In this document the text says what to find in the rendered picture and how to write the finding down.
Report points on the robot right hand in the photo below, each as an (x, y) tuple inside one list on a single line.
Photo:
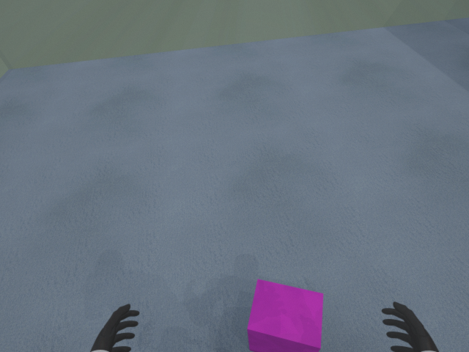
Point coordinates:
[(417, 336)]

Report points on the robot left hand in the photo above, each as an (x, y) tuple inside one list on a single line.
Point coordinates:
[(108, 336)]

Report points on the carton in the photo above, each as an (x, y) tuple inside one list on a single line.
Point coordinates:
[(285, 319)]

